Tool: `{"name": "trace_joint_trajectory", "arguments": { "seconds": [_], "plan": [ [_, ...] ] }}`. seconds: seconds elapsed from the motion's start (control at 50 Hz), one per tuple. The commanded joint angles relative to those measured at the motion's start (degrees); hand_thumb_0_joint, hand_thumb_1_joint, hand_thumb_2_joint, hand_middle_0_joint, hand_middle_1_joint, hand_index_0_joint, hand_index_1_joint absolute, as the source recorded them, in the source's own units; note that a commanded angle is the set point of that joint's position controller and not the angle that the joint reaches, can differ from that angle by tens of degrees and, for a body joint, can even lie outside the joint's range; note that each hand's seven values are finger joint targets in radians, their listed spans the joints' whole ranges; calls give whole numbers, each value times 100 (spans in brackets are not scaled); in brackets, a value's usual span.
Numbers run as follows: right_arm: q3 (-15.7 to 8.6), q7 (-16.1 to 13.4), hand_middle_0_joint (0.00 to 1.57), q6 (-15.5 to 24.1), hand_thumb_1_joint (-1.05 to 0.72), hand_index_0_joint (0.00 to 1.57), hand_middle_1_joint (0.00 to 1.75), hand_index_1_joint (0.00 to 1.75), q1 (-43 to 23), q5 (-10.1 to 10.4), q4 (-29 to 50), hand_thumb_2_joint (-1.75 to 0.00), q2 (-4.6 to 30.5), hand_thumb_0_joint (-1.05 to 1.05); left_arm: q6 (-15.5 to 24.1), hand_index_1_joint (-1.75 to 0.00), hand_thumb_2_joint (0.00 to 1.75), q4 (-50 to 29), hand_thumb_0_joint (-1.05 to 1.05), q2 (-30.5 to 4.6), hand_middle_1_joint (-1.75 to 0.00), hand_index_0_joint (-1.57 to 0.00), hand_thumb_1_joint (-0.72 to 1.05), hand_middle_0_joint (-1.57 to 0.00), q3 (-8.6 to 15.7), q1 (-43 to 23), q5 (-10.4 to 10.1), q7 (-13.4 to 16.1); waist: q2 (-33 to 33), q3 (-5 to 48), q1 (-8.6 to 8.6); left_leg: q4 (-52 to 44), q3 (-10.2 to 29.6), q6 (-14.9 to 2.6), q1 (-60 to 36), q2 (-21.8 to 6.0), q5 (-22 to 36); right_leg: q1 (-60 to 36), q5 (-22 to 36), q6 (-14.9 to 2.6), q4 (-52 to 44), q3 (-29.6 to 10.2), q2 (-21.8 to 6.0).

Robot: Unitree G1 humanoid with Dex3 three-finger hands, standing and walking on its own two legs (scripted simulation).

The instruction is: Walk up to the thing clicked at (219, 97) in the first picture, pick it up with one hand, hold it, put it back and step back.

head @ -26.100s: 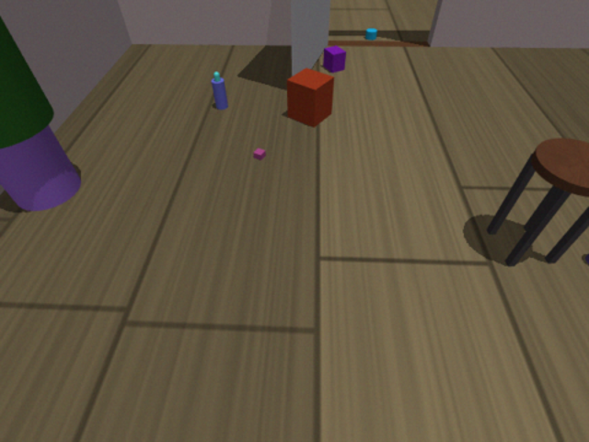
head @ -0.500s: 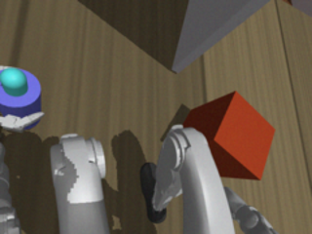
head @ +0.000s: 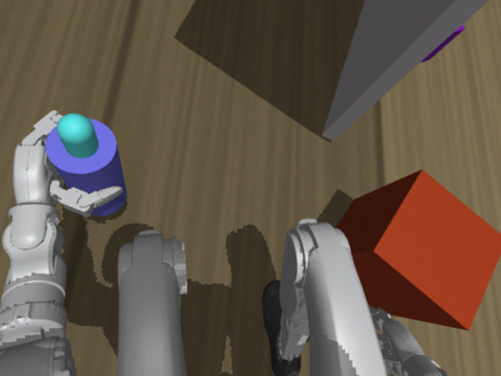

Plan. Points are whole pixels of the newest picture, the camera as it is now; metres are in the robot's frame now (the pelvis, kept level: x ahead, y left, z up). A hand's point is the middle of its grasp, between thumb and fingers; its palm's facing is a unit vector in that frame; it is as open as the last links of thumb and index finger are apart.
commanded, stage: settle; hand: left
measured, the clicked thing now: (91, 166) +0.42 +0.24 -0.07
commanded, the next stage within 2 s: lift in 0.78 s
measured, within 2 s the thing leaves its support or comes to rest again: neither
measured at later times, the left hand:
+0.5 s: hand (80, 144) +0.43 +0.24 -0.03, palm faces +0.11 -0.99 -0.07, open 11.2 cm
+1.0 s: hand (73, 135) +0.43 +0.24 +0.00, palm faces +0.12 -0.99 -0.07, open 11.2 cm
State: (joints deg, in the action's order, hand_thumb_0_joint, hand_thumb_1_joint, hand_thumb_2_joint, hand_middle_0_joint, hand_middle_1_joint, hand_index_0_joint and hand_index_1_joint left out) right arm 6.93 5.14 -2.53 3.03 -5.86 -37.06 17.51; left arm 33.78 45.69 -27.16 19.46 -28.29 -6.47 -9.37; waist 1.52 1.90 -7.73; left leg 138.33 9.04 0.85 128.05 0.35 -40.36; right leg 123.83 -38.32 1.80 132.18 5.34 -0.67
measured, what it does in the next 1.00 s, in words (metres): stands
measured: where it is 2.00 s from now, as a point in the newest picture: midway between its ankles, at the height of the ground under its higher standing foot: (226, 357)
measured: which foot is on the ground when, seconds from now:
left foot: down 0.00-1.00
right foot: down 0.00-1.00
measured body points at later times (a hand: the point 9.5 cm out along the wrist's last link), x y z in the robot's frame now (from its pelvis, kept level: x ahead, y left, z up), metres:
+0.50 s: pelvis +0.01 +0.00 +0.03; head +0.22 +0.06 +0.42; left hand +0.42 +0.29 -0.02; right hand +0.14 -0.27 -0.09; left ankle +0.08 +0.13 -0.30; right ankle +0.11 -0.13 -0.30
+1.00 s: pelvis +0.00 +0.00 +0.04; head +0.21 +0.05 +0.44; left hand +0.42 +0.29 +0.01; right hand +0.14 -0.27 -0.08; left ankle +0.08 +0.13 -0.30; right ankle +0.11 -0.13 -0.30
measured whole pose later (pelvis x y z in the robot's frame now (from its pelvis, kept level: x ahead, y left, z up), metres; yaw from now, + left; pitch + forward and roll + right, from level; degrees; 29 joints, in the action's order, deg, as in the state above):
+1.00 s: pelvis +0.00 +0.00 +0.04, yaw +3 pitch +33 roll -5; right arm 2.2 2.8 0.9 6.2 -3.3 -38.7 16.3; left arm 30.3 48.7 -23.7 21.6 -33.0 -6.5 -12.4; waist -0.7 7.4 -7.3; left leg 128.9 5.2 0.9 122.6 0.1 -39.8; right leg 120.4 -38.7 1.1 125.7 2.4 -1.3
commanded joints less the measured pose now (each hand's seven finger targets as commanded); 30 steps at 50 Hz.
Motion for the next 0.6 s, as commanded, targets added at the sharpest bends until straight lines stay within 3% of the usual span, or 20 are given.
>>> {"name": "trace_joint_trajectory", "arguments": {
  "seconds": [0.0,0.04,0.08,0.1,0.12,0.14,0.18,0.26,0.3,0.4,0.46,0.52,0.58],
  "plan": [
    [-569,-142,20,105,-89,20,30,30,721,66,198,-90,1273,0,775,-136,119,-2258,0,-1494,-136,-121,11,-120,514,-2668,-407,30,-1690,4449,-75,-1801,-449,-188,-2775,-25,895,-2245,1169,-390,-1287,124,235],
    [-583,-167,20,110,-89,20,30,30,822,81,168,-90,1262,0,729,-135,118,-2156,0,-1571,-135,-121,12,-120,605,-2546,-387,-5,-1684,4642,-54,-1811,-456,-189,-2905,-25,1170,-2436,1385,-375,-1296,92,204],
    [-606,-176,20,122,-89,20,30,30,822,101,144,-90,1220,0,654,-136,119,-1909,0,-1389,-136,-122,11,-121,465,-2352,-331,-71,-1628,4526,-80,-1867,-475,-187,-2935,-28,1209,-2333,1373,-384,-1330,81,197],
    [-641,-192,20,126,-89,20,30,30,809,109,153,-90,1236,0,649,-136,120,-1965,0,-1459,-136,-122,11,-121,548,-2410,-342,-90,-1606,4520,-54,-1894,-473,-190,-2944,-29,1157,-2265,1309,-391,-1379,74,207],
    [-623,-190,20,133,-89,20,30,30,810,111,164,-90,1225,0,642,-136,119,-1981,0,-1371,-136,-123,12,-121,474,-2490,-357,-120,-1691,4581,-77,-1921,-472,-175,-3001,-26,1230,-2301,1371,-398,-1356,83,187],
    [-663,-200,20,151,-89,20,30,30,821,123,141,-90,1232,0,613,-137,121,-1934,0,-1451,-136,-122,10,-121,578,-2500,-351,-113,-1652,4600,7,-1912,-508,-181,-3014,-25,1167,-2276,1297,-401,-1399,58,192],
    [-678,-199,20,165,-89,20,30,30,881,144,179,-90,1215,0,544,-138,122,-1739,0,-1291,-138,-124,9,-122,579,-2351,-385,-160,-1511,4560,-39,-1926,-520,-193,-2951,-21,1187,-2363,1312,-385,-1461,74,192],
    [-712,-218,20,207,-89,20,30,30,872,186,246,-90,1166,0,480,-140,123,-1581,0,-1367,-139,-126,10,-125,666,-2354,-359,-213,-1254,4592,33,-1961,-605,-246,-2688,5,988,-2621,1152,-363,-1606,9,190],
    [-744,-230,20,221,-89,20,30,30,848,201,228,-90,1162,0,464,-140,124,-1516,0,-1267,-140,-126,11,-125,592,-2303,-335,-264,-1311,4479,49,-2042,-587,-232,-2803,-4,979,-2394,1104,-390,-1593,27,189],
    [-779,-249,20,262,-89,20,30,30,936,227,255,-90,1136,0,446,-141,126,-1714,0,-1339,-141,-128,16,-127,746,-2525,-347,-258,-1391,4671,86,-2175,-567,-212,-3012,-3,1225,-2490,1282,-405,-1591,17,168],
    [-808,-264,20,291,-89,20,30,30,956,224,237,-90,1133,0,456,-143,129,-1895,0,-1269,-142,-128,17,-128,710,-2649,-356,-237,-1520,4678,41,-2255,-544,-200,-3294,-26,1216,-2353,1235,-409,-1654,25,164],
    [-828,-279,20,314,-89,20,30,30,935,204,216,-90,1091,0,493,-142,128,-2178,0,-1433,-141,-128,16,-128,676,-2845,-294,-216,-1700,4823,99,-2317,-580,-187,-3412,-13,1179,-2362,1194,-430,-1699,-44,152],
    [-842,-282,20,342,-90,20,30,30,965,205,182,-90,1091,0,480,-142,127,-2249,0,-1321,-140,-127,12,-127,593,-2863,-276,-206,-1767,4854,64,-2393,-558,-173,-3611,-15,1312,-2276,1273,-443,-1693,-33,135]
  ]
}}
